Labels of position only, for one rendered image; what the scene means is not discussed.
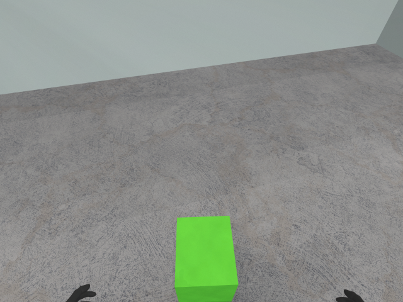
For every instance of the right robot hand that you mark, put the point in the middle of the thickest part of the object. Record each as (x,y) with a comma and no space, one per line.
(351,297)

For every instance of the carton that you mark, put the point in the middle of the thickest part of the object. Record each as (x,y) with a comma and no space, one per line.
(205,262)

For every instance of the left robot hand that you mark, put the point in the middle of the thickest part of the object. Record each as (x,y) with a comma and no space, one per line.
(81,293)

